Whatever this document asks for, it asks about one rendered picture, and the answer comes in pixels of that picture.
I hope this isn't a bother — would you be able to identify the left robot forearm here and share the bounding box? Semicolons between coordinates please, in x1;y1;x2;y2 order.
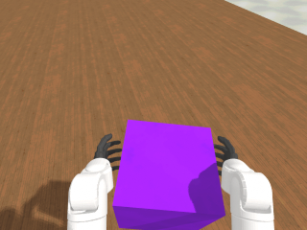
67;158;114;230

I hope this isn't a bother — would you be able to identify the left robot hand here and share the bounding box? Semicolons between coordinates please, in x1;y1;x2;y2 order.
93;133;122;171

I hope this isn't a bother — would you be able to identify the carton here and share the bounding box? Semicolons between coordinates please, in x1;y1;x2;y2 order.
112;120;225;230

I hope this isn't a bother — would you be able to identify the right robot forearm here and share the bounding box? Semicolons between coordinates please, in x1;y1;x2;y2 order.
221;158;274;230

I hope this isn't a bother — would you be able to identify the right robot hand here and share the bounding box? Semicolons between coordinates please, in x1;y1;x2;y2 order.
213;136;238;176

